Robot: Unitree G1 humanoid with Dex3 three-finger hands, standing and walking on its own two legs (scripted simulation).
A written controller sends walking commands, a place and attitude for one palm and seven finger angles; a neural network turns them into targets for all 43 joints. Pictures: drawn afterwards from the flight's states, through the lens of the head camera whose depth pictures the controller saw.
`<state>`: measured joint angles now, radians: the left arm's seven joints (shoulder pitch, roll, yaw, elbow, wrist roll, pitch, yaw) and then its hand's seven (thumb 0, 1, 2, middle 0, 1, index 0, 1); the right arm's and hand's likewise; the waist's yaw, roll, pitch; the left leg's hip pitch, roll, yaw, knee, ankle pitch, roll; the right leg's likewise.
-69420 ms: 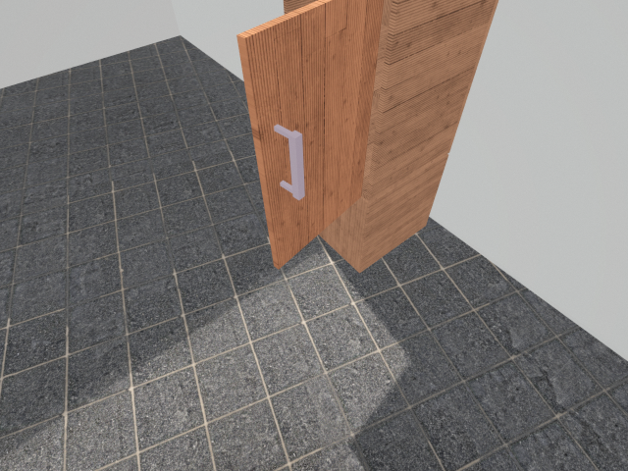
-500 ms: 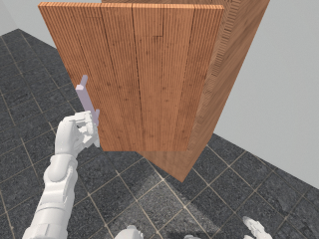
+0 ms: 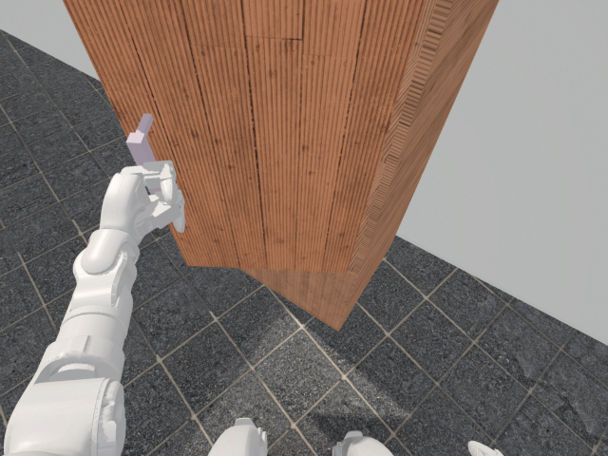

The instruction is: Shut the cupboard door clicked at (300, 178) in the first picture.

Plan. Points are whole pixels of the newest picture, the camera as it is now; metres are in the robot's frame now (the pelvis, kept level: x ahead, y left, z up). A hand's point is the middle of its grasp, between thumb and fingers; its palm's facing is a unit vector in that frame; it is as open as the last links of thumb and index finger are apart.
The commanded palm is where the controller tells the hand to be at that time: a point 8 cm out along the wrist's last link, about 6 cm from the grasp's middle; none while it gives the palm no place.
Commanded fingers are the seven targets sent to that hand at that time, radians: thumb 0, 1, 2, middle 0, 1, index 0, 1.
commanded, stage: push the door shut along its arc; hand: left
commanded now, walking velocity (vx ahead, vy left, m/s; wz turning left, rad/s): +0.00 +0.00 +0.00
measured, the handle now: (157, 169) +0.50 +0.21 +0.07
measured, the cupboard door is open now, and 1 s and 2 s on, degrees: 31 18 2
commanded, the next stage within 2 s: pull the fist back off the door in 1.42 s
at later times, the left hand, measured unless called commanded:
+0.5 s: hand (200, 179) +0.47 +0.14 +0.07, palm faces -0.22 -0.97 -0.03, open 3.1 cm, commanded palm +0.47 +0.18 +0.07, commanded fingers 0.00 0.90 0.90 -1.30 -1.50 -1.30 -1.50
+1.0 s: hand (227, 151) +0.53 +0.11 +0.07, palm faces -0.32 -0.95 -0.03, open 3.1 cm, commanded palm +0.54 +0.15 +0.07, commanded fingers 0.00 0.90 0.90 -1.30 -1.50 -1.30 -1.50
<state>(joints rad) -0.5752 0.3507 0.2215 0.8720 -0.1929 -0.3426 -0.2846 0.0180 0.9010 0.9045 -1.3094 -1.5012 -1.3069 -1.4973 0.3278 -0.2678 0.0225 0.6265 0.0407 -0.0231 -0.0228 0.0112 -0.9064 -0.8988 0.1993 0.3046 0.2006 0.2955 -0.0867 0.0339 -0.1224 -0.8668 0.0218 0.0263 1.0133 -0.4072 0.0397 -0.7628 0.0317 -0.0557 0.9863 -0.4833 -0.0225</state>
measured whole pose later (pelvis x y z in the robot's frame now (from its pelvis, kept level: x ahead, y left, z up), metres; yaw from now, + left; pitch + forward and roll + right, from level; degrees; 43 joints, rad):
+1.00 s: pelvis +0.00 +0.00 -0.03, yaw -2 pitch +24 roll -4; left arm -1.09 0.54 0.27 1.26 -0.08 -0.29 -0.43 0.02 0.88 0.92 -1.30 -1.50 -1.30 -1.50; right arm 0.42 -0.27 0.04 0.66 0.01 0.00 0.00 0.01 -0.91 -0.90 0.20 0.30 0.20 0.30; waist -0.22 0.06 -0.12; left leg -1.13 0.05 0.01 1.16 -0.45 0.04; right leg -1.02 0.06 -0.07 1.11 -0.51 -0.03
